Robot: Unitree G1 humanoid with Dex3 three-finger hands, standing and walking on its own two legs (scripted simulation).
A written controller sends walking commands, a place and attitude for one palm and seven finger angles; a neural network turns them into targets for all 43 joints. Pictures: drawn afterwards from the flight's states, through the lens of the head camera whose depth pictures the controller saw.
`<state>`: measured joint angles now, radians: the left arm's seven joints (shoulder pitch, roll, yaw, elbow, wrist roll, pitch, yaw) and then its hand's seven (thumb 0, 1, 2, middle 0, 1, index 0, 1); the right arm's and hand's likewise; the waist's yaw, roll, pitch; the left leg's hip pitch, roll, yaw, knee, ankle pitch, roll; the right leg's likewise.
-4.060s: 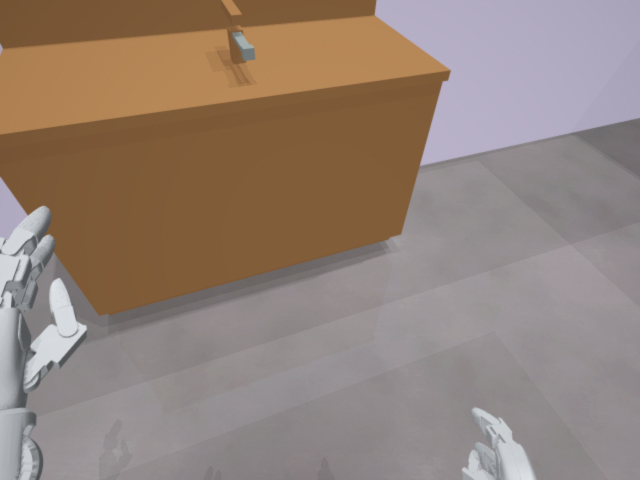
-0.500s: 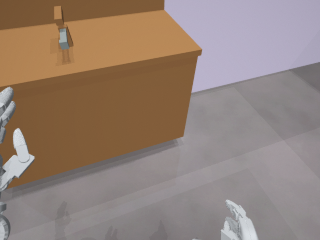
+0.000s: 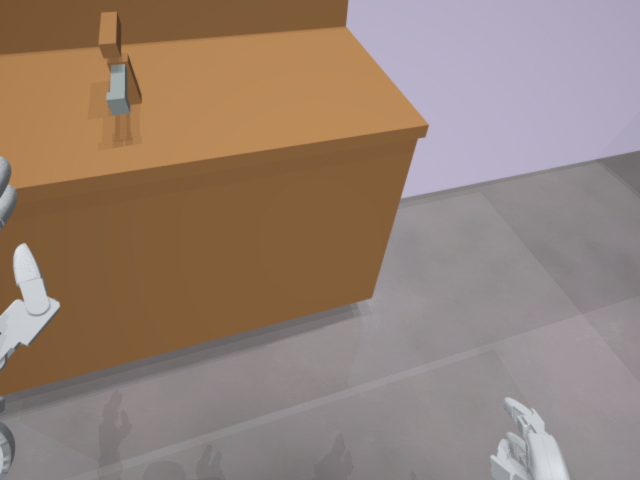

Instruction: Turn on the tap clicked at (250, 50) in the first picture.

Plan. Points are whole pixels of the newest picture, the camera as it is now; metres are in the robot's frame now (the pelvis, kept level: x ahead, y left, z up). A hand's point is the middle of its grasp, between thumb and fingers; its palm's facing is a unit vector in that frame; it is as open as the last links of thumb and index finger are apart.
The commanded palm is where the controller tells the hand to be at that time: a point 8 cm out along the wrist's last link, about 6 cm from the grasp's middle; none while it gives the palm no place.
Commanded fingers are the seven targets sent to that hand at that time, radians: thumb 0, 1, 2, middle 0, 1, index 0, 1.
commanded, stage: take the last steps up to it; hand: left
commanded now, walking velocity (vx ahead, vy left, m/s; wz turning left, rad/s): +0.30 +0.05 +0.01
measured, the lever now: (118, 103) +0.64 +0.39 +0.11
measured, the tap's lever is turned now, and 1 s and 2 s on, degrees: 0 0 0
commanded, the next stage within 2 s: come to a stop and stand still in 0.76 s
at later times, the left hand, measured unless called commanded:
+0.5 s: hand (135, 218) +0.32 +0.22 +0.18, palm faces +0.42 -0.81 -0.40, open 7.4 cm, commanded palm +0.26 +0.26 +0.19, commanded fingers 0.00 0.90 0.90 -0.20 -0.30 -0.20 -0.30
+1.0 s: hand (165, 157) +0.41 +0.22 +0.19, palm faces +0.42 -0.79 -0.45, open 7.4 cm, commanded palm +0.35 +0.26 +0.19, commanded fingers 0.00 0.90 0.90 -0.20 -0.30 -0.20 -0.30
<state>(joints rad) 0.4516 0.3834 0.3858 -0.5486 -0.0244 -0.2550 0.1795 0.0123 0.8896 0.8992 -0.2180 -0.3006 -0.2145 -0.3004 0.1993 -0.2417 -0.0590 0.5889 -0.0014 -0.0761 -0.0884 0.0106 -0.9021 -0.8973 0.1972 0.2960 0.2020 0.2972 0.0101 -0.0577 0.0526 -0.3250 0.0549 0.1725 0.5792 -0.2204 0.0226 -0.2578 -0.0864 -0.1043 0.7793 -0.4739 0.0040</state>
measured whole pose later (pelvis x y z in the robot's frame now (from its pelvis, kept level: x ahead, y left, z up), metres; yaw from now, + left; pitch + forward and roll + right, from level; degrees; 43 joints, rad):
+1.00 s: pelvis +0.20 -0.02 +0.00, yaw +1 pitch -2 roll +0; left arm 0.45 0.36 0.36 -0.48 -0.03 -0.20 0.15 0.01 0.89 0.90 -0.22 -0.30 -0.21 -0.30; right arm 0.20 -0.15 0.04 0.62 0.00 -0.08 -0.05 0.01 -0.90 -0.90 0.20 0.30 0.21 0.30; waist 0.01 0.06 0.06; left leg -0.26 0.10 0.10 0.67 -0.39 -0.03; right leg -0.31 -0.02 -0.17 0.58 -0.22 -0.05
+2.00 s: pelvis +0.21 +0.03 +0.02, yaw -3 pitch -1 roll -1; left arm 0.38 0.30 0.34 -0.42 -0.03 -0.17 0.14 0.02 0.89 0.90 -0.21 -0.30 -0.21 -0.30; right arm 0.18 -0.21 0.02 0.56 -0.03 -0.13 -0.04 0.01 -0.90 -0.90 0.20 0.30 0.21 0.30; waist 0.02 0.00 0.06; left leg -0.17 0.00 0.13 0.46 -0.28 0.05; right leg -0.24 -0.03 -0.04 0.41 -0.15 0.02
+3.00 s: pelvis +0.22 +0.02 +0.01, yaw -1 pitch -1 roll -1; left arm 0.45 0.31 0.34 -0.46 -0.05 -0.15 0.17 0.01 0.89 0.90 -0.21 -0.30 -0.21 -0.30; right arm 0.23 -0.22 0.01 0.58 -0.02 -0.08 -0.07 0.01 -0.90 -0.90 0.20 0.30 0.21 0.30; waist 0.01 0.02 0.00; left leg -0.18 0.01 0.10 0.52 -0.33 0.04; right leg -0.26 -0.03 -0.07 0.49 -0.22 0.00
